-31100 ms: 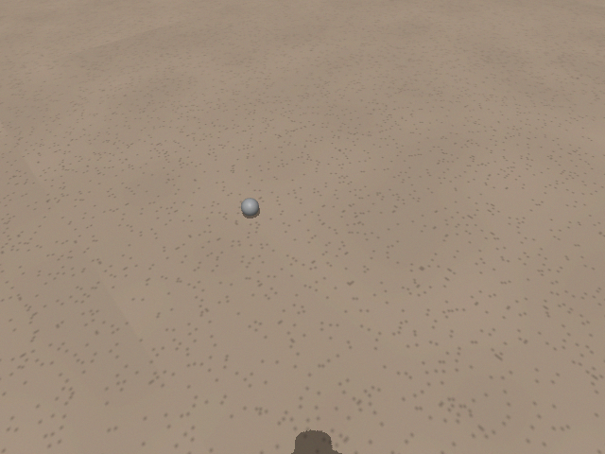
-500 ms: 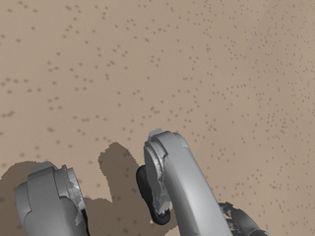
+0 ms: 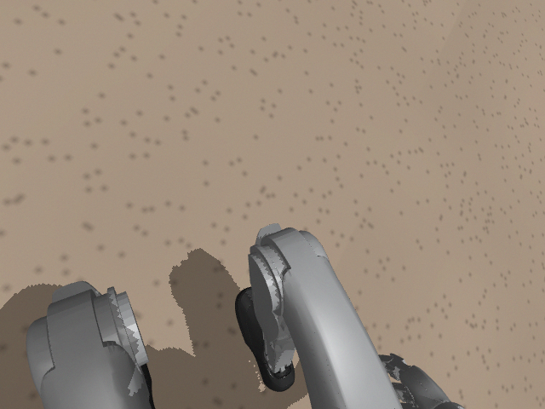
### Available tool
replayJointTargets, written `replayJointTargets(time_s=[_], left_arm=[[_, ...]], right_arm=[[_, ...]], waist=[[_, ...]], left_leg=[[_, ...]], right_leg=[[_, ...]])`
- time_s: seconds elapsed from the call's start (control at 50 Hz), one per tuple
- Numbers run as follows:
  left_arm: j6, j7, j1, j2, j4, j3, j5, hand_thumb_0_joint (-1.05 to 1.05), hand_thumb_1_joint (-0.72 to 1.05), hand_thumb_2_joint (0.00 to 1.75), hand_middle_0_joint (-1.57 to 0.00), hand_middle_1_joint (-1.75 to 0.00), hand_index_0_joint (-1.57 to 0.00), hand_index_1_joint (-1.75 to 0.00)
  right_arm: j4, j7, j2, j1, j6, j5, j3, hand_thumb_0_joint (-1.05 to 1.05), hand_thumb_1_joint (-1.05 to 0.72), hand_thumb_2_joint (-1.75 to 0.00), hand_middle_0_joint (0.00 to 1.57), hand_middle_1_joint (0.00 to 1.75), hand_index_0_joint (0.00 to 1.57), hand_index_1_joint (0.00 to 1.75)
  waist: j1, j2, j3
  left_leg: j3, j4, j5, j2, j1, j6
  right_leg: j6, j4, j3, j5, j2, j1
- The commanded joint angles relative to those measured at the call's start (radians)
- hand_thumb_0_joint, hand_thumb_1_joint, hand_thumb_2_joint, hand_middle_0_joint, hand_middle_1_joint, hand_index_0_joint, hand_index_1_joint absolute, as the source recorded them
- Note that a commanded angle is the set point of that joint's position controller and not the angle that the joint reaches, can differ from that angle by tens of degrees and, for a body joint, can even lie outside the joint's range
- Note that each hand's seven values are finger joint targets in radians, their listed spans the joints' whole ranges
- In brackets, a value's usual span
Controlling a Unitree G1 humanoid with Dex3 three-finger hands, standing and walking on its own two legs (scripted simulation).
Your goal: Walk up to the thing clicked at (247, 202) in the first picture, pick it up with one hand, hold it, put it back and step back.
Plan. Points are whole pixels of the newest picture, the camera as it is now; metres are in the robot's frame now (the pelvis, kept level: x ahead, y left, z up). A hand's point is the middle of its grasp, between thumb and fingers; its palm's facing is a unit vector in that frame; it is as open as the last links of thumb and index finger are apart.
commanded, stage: approach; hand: left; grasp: from above
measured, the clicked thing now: out of the picture +0.52 +0.34 -0.28
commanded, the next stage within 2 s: close in in 0.68 s
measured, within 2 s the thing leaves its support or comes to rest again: neither
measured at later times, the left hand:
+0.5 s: hand out of the picture +0.53 +0.31 -0.17, palm faces -0.39 -0.09 -0.92, open 14.2 cm
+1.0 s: hand out of the picture +0.50 +0.34 -0.20, palm faces -0.46 -0.12 -0.88, open 14.1 cm
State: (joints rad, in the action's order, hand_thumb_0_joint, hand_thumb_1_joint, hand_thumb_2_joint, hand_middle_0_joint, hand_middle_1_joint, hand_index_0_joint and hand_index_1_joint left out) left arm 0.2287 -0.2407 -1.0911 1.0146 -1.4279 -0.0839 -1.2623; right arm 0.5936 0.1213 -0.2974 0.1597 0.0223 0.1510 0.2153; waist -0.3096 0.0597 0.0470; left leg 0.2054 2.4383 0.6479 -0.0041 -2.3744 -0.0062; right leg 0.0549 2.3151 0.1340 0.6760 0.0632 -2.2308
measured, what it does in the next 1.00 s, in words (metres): stands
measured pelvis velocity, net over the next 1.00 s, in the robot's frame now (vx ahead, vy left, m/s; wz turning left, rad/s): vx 0.00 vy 0.00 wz -0.01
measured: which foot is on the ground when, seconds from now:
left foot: down 0.00-1.00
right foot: down 0.00-1.00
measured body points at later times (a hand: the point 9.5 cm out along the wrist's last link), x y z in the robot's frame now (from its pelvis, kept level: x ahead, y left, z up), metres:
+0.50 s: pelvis +0.00 +0.00 +0.00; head +0.27 +0.10 +0.35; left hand +0.55 +0.31 -0.11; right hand +0.04 -0.26 -0.07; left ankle +0.08 +0.13 -0.29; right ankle +0.11 -0.12 -0.29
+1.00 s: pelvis +0.00 +0.00 +0.00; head +0.28 +0.12 +0.33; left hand +0.52 +0.35 -0.15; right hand +0.06 -0.27 -0.06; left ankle +0.08 +0.13 -0.29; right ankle +0.11 -0.12 -0.29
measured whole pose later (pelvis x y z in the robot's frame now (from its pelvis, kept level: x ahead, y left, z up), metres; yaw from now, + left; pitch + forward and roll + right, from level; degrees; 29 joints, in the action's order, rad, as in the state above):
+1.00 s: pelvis +0.00 +0.00 +0.00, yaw -1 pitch +32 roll -14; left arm 0.24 -0.27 -1.17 1.04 -1.47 -0.03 -1.26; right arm 0.58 0.10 -0.32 0.14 0.02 0.18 0.26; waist -0.35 0.11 0.10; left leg 0.23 2.46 0.66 -0.01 -2.37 0.01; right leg 0.05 2.32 0.15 0.68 0.07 -2.23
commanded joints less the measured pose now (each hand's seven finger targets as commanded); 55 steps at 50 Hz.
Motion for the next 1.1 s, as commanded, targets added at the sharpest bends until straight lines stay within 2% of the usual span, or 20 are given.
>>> replayJointTargets(time_s=[0.0, 0.02, 0.06, 0.14, 0.18, 0.24, 0.28, 0.36, 0.44, 0.5, 0.56, 0.62, 0.68, 0.72, 0.78, 0.82, 0.9, 0.94, 1.02, 1.08], left_arm=[[-0.001, -0.033, -0.295, 0.251, 0.16, -0.023, 0.019, 0.0, -0.61, 1.07, -0.07, -0.97, -0.04, -1.0], [0.0, -0.035, -0.294, 0.254, 0.175, -0.027, 0.017, 0.0, -0.61, 1.04, -0.07, -1.02, -0.05, -1.04], [0.002, -0.033, -0.294, 0.238, 0.159, -0.019, 0.021, 0.0, -0.59, 1.03, -0.07, -1.03, -0.06, -1.05], [0.013, -0.036, -0.365, 0.184, 0.19, 0.017, 0.027, 0.0, -0.6, 1.03, -0.06, -1.04, -0.05, -1.05], [0.014, -0.044, -0.401, 0.142, 0.179, 0.043, 0.029, 0.0, -0.6, 1.03, -0.06, -1.04, -0.05, -1.05], [0.011, -0.066, -0.456, 0.151, 0.152, 0.056, 0.016, 0.0, -0.59, 1.02, -0.06, -1.05, -0.06, -1.06], [-0.006, -0.085, -0.453, 0.123, 0.095, 0.072, 0.009, 0.0, -0.58, 1.02, -0.07, -1.06, -0.06, -1.06], [-0.056, -0.12, -0.47, 0.201, 0.055, 0.034, -0.022, 0.0, -0.59, 1.02, -0.07, -1.05, -0.06, -1.06], [-0.116, -0.127, -0.432, 0.256, 0.063, 0.002, -0.013, 0.0, -0.59, 1.02, -0.08, -1.03, -0.07, -1.04], [-0.155, -0.095, -0.345, 0.274, 0.044, -0.013, 0.013, 0.0, -0.61, 1.03, -0.07, -1.02, -0.06, -1.03], [-0.159, -0.049, -0.309, 0.283, 0.071, -0.02, 0.051, 0.0, -0.6, 1.02, -0.07, -1.01, -0.06, -1.02], [-0.136, 0.004, -0.325, 0.254, 0.101, -0.009, 0.069, 0.0, -0.58, 1.0, -0.08, -1.02, -0.07, -1.02], [-0.082, 0.034, -0.373, 0.235, 0.159, 0.013, 0.079, 0.0, -0.58, 1.0, -0.09, -1.01, -0.08, -1.02], [-0.046, 0.043, -0.381, 0.202, 0.133, 0.038, 0.074, 0.0, -0.57, 0.99, -0.09, -1.03, -0.08, -1.03], [0.006, 0.019, -0.417, 0.227, 0.158, 0.037, 0.059, 0.0, -0.57, 1.0, -0.08, -1.03, -0.08, -1.03], [0.017, 0.001, -0.394, 0.216, 0.141, 0.048, 0.04, 0.0, -0.56, 0.99, -0.07, -1.04, -0.08, -1.03], [0.023, -0.058, -0.414, 0.254, 0.139, 0.028, 0.015, 0.0, -0.57, 1.03, -0.08, -1.04, -0.08, -1.04], [0.013, -0.088, -0.408, 0.253, 0.111, 0.019, 0.005, 0.0, -0.54, 1.02, -0.09, -1.03, -0.08, -1.03], [-0.006, -0.132, -0.4, 0.226, 0.019, 0.039, -0.007, 0.0, -0.59, 1.05, -0.07, -0.98, -0.05, -1.0], [-0.015, -0.159, -0.399, 0.253, -0.009, 0.024, -0.012, 0.0, -0.58, 1.03, -0.07, -0.99, -0.06, -1.0]], right_arm=[[-0.003, -0.013, -0.291, 0.205, 0.008, -0.003, -0.092, 0.0, -0.89, -0.9, 0.2, 0.3, 0.2, 0.3], [-0.003, -0.012, -0.286, 0.203, 0.009, -0.005, -0.091, 0.0, -0.9, -0.9, 0.2, 0.3, 0.2, 0.3], [-0.001, -0.011, -0.283, 0.204, 0.008, -0.004, -0.09, 0.0, -0.9, -0.9, 0.2, 0.3, 0.2, 0.3], [0.011, -0.013, -0.277, 0.214, 0.002, -0.002, -0.091, 0.0, -0.9, -0.9, 0.2, 0.3, 0.2, 0.3], [0.023, -0.015, -0.286, 0.231, -0.004, 0.001, -0.091, 0.0, -0.9, -0.9, 0.2, 0.3, 0.2, 0.3], [0.032, -0.017, -0.283, 0.23, -0.008, 0.005, -0.082, 0.0, -0.9, -0.9, 0.2, 0.3, 0.2, 0.3], [0.037, -0.016, -0.278, 0.238, -0.014, 0.009, -0.076, 0.0, -0.9, -0.9, 0.2, 0.3, 0.2, 0.3], [0.007, -0.016, -0.288, 0.232, -0.016, 0.006, -0.063, 0.0, -0.9, -0.9, 0.2, 0.3, 0.2, 0.3], [-0.022, -0.018, -0.282, 0.207, -0.006, -0.004, -0.05, 0.0, -0.9, -0.9, 0.2, 0.3, 0.2, 0.3], [-0.038, -0.02, -0.278, 0.192, 0.004, -0.018, -0.046, 0.0, -0.9, -0.9, 0.2, 0.3, 0.2, 0.3], [-0.044, -0.029, -0.289, 0.185, 0.017, -0.028, -0.048, 0.0, -0.9, -0.9, 0.2, 0.3, 0.2, 0.3], [-0.039, -0.036, -0.304, 0.203, 0.021, -0.023, -0.052, 0.0, -0.9, -0.9, 0.2, 0.3, 0.2, 0.3], [-0.025, -0.043, -0.307, 0.217, 0.019, -0.014, -0.054, 0.0, -0.9, -0.9, 0.2, 0.3, 0.2, 0.3], [-0.014, -0.044, -0.306, 0.223, 0.015, -0.004, -0.051, 0.0, -0.9, -0.9, 0.2, 0.3, 0.2, 0.3], [-0.001, -0.046, -0.308, 0.225, 0.013, 0.009, -0.049, 0.0, -0.9, -0.9, 0.2, 0.3, 0.2, 0.3], [0.004, -0.041, -0.307, 0.232, 0.011, 0.016, -0.046, 0.0, -0.9, -0.9, 0.2, 0.3, 0.2, 0.3], [0.006, -0.03, -0.307, 0.215, 0.011, 0.026, -0.036, 0.0, -0.9, -0.9, 0.2, 0.3, 0.2, 0.3], [0.003, -0.027, -0.311, 0.211, 0.008, 0.028, -0.038, 0.0, -0.9, -0.89, 0.2, 0.3, 0.2, 0.3], [0.003, -0.019, -0.313, 0.199, -0.009, 0.032, -0.022, 0.0, -0.89, -0.9, 0.2, 0.3, 0.2, 0.3], [-0.014, -0.018, -0.325, 0.187, -0.03, 0.034, -0.018, 0.0, -0.9, -0.9, 0.2, 0.3, 0.2, 0.3]], waist=[[-0.013, -0.487, -0.679], [-0.008, -0.482, -0.706], [-0.014, -0.48, -0.668], [-0.049, -0.483, -0.681], [-0.081, -0.474, -0.651], [-0.086, -0.487, -0.676], [-0.097, -0.496, -0.642], [-0.07, -0.537, -0.705], [-0.038, -0.527, -0.763], [-0.02, -0.473, -0.756], [-0.02, -0.409, -0.7], [-0.058, -0.348, -0.615], [-0.083, -0.365, -0.632], [-0.102, -0.378, -0.596], [-0.088, -0.459, -0.646], [-0.085, -0.478, -0.645], [-0.072, -0.552, -0.69], [-0.076, -0.558, -0.685], [-0.116, -0.502, -0.586], [-0.114, -0.515, -0.58]], left_leg=[[-0.08, -0.249, -0.177, -0.021, 0.595, -0.008], [-0.08, -0.249, -0.181, -0.022, 0.609, -0.01], [-0.081, -0.249, -0.167, -0.022, 0.59, -0.008], [-0.079, -0.245, -0.158, -0.026, 0.612, -0.01], [-0.073, -0.235, -0.164, -0.027, 0.606, -0.009], [-0.076, -0.232, -0.156, -0.027, 0.598, -0.011], [-0.078, -0.238, -0.161, -0.026, 0.594, -0.009], [-0.084, -0.24, -0.208, -0.027, 0.629, -0.009], [-0.106, -0.235, -0.229, -0.029, 0.589, -0.02], [-0.115, -0.232, -0.239, -0.028, 0.544, -0.031], [-0.117, -0.23, -0.186, -0.024, 0.456, -0.032], [-0.106, -0.219, -0.136, -0.022, 0.423, -0.031], [-0.092, -0.206, -0.127, -0.027, 0.474, -0.022], [-0.082, -0.201, -0.115, -0.029, 0.484, -0.015], [-0.076, -0.206, -0.139, -0.032, 0.566, -0.005], [-0.07, -0.207, -0.179, -0.034, 0.616, -0.005], [-0.065, -0.21, -0.261, -0.039, 0.674, -0.001], [-0.061, -0.215, -0.274, -0.04, 0.687, -0.002], [-0.057, -0.2, -0.23, -0.041, 0.613, -0.012], [-0.05, -0.212, -0.216, -0.042, 0.624, -0.007]], right_leg=[[-0.094, -0.211, 0.087, -0.222, 0.023, 0.275], [-0.092, -0.21, 0.086, -0.228, 0.024, 0.284], [-0.095, -0.211, 0.085, -0.215, 0.024, 0.271], [-0.089, -0.217, 0.085, -0.22, 0.024, 0.265], [-0.089, -0.221, 0.09, -0.23, 0.023, 0.246], [-0.087, -0.216, 0.091, -0.235, 0.028, 0.252], [-0.087, -0.214, 0.09, -0.243, 0.026, 0.249], [-0.089, -0.202, 0.085, -0.278, 0.029, 0.27], [-0.085, -0.212, 0.065, -0.3, 0.036, 0.353], [-0.079, -0.221, 0.049, -0.311, 0.039, 0.406], [-0.086, -0.236, 0.044, -0.254, 0.038, 0.415], [-0.093, -0.255, 0.057, -0.19, 0.033, 0.367], [-0.094, -0.258, 0.069, -0.175, 0.032, 0.351], [-0.096, -0.252, 0.08, -0.161, 0.031, 0.316], [-0.095, -0.237, 0.09, -0.186, 0.03, 0.311], [-0.092, -0.23, 0.098, -0.215, 0.03, 0.3], [-0.091, -0.204, 0.107, -0.282, 0.033, 0.308], [-0.089, -0.195, 0.113, -0.293, 0.033, 0.293], [-0.085, -0.2, 0.115, -0.282, 0.036, 0.276], [-0.087, -0.192, 0.118, -0.27, 0.034, 0.271]])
